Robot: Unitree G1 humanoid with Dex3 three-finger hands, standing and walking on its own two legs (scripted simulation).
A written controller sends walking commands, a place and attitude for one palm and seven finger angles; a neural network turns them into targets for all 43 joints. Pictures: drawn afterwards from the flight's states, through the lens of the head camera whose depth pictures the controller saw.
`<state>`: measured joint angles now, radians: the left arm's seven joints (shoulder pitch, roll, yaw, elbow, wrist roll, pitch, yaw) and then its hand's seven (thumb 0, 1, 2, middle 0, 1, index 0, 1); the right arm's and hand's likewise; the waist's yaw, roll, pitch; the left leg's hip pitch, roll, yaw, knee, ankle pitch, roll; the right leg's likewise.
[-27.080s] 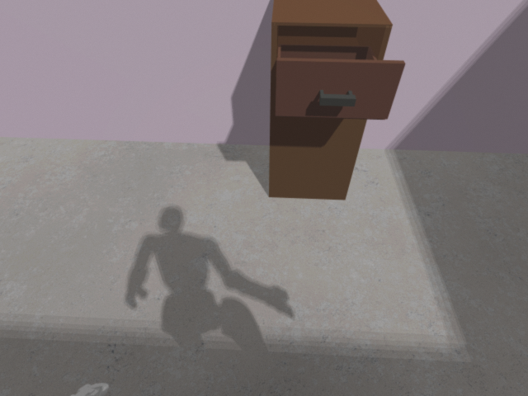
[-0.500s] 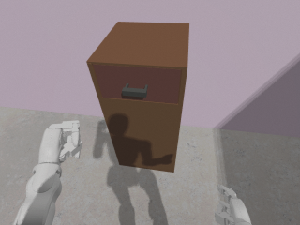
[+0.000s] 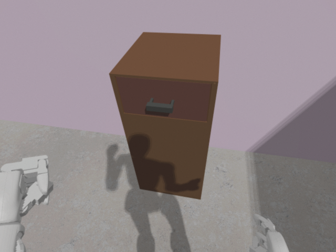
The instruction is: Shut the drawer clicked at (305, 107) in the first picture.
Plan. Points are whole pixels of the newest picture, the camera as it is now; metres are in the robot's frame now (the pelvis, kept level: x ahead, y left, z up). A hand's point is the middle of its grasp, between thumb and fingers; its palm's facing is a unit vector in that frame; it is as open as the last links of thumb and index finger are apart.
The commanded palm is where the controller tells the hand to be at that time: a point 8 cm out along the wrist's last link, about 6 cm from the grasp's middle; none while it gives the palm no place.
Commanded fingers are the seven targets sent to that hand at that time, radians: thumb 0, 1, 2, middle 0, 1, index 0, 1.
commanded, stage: step back with the hand held close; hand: left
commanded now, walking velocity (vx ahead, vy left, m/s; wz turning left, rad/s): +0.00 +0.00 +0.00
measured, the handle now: (160, 104) +0.63 +0.12 +0.00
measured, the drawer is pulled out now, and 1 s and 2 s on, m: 0.00 0.00 0.00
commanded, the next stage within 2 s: stop stepping back and stand still in 1.46 s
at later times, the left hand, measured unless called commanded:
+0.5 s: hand (51, 184) +0.18 +0.24 +0.15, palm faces +0.27 -0.80 -0.53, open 3.2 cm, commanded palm +0.12 +0.29 +0.18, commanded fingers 0.00 0.90 0.90 -1.40 -1.60 -1.40 -1.60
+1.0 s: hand (7, 234) +0.09 +0.26 +0.16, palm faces +0.39 -0.76 -0.52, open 3.2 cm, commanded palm +0.03 +0.30 +0.18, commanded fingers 0.00 0.90 0.90 -1.40 -1.60 -1.40 -1.60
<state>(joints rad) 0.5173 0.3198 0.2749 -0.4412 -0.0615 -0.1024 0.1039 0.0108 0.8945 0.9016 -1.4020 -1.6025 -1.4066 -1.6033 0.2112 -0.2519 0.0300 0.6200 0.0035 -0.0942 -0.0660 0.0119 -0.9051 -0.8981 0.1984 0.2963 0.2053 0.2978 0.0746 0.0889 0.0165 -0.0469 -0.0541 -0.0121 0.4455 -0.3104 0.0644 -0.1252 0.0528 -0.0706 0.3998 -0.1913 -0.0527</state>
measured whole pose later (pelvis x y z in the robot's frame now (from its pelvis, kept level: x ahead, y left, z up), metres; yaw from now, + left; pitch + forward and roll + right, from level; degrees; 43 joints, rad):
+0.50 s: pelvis -0.01 +0.01 -0.01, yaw -1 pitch +1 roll +0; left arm 0.64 0.41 0.37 -0.55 -0.05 -0.19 0.10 0.01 0.89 0.90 -1.40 -1.60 -1.40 -1.60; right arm 0.21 -0.25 -0.03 0.56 0.01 0.01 -0.06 0.01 -0.91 -0.90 0.20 0.30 0.20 0.30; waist -0.01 0.03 0.01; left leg -0.23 -0.09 0.02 0.52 -0.31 0.08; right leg -0.35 0.01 -0.04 0.54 -0.21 -0.03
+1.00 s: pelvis -0.08 +0.01 -0.01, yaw +4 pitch +2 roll -2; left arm 0.64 0.43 0.40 -0.61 0.02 -0.25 0.14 0.01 0.89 0.90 -1.40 -1.60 -1.41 -1.60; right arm 0.27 -0.21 -0.02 0.55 -0.01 -0.06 -0.08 0.01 -0.90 -0.90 0.20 0.30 0.21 0.30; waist -0.03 -0.01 -0.01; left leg -0.39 -0.01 -0.01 0.64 -0.28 0.04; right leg -0.43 0.04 -0.01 0.78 -0.28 0.01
